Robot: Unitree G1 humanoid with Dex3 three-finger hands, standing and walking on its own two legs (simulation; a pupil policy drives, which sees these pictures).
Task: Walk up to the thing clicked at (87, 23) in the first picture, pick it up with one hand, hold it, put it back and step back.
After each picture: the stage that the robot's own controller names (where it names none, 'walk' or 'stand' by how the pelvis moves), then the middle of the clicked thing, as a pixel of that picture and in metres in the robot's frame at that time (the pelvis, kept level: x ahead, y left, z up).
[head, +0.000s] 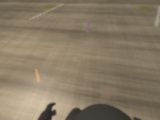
stand; (87, 27) +2.10 +0.19 -0.65
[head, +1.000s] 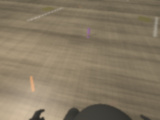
walk; (88, 33) +1.96 +0.12 -0.65
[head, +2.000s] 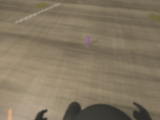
walk; (87, 41) +1.39 +0.14 -0.64
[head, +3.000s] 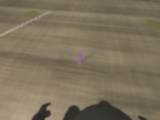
walk; (80, 58) +0.94 +0.19 -0.65
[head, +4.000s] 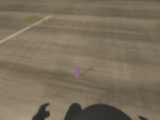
walk; (78, 73) +0.64 +0.21 -0.63
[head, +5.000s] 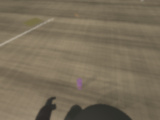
walk; (79, 84) +0.48 +0.16 -0.63
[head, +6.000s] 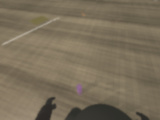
stand; (79, 89) +0.39 +0.16 -0.65
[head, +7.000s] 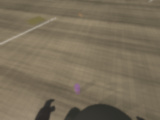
stand; (77, 89) +0.40 +0.18 -0.65
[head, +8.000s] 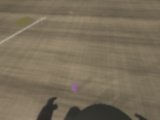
stand; (75, 88) +0.38 +0.22 -0.65
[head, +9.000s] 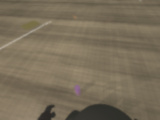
stand; (77, 90) +0.40 +0.18 -0.66
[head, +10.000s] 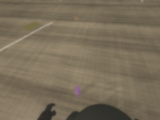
stand; (77, 91) +0.39 +0.18 -0.66
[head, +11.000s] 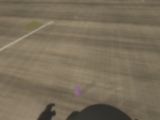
stand; (78, 91) +0.39 +0.18 -0.66
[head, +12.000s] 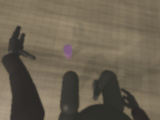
go down; (68, 52) +0.49 +0.16 -0.32
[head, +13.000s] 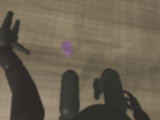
approach; (67, 50) +0.50 +0.17 -0.28
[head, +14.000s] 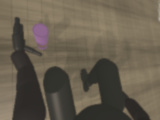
close in; (41, 39) +0.50 +0.22 -0.19
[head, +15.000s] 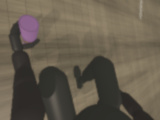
close; (29, 34) +0.49 +0.23 -0.19
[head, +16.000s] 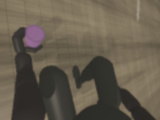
lift; (33, 40) +0.46 +0.22 -0.19
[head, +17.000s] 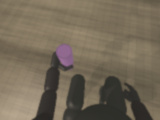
lift; (67, 60) +0.36 +0.18 +0.00
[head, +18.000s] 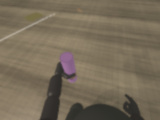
hold; (70, 69) +0.31 +0.17 +0.05
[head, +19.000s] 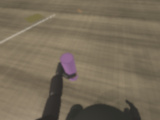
hold; (70, 69) +0.31 +0.16 +0.05
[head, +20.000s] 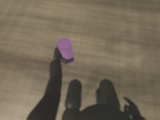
crouch; (68, 53) +0.42 +0.16 -0.02
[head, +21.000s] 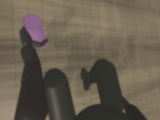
lower; (38, 35) +0.51 +0.21 -0.14
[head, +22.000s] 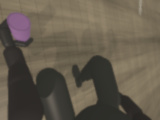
lower; (21, 34) +0.49 +0.25 -0.19
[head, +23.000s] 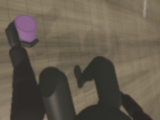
lower; (27, 34) +0.49 +0.24 -0.19
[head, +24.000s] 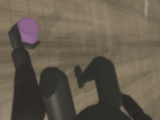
lower; (29, 36) +0.48 +0.23 -0.18
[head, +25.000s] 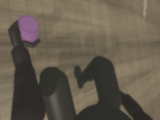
rest; (29, 34) +0.49 +0.23 -0.18
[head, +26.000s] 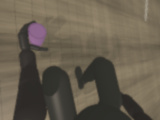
open; (36, 39) +0.47 +0.21 -0.19
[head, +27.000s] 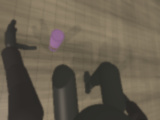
stand; (55, 42) +0.47 +0.19 -0.20
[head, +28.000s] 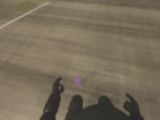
stand; (78, 81) +0.41 +0.14 -0.55
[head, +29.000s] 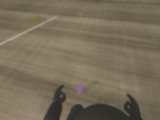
stand; (80, 89) +0.40 +0.13 -0.60
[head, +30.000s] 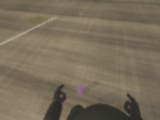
stand; (80, 90) +0.39 +0.13 -0.60
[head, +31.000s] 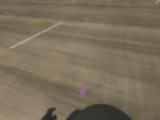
stand; (83, 91) +0.41 +0.13 -0.66
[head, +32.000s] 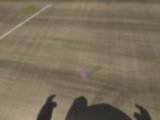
walk; (84, 74) +0.50 +0.11 -0.63
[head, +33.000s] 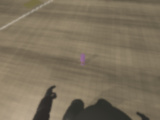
walk; (82, 59) +0.75 +0.16 -0.63
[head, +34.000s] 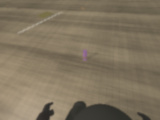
stand; (84, 55) +1.04 +0.20 -0.64
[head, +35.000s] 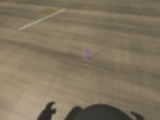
stand; (86, 55) +1.04 +0.13 -0.65
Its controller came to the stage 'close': yes
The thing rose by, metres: 0.70
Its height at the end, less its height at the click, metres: +0.00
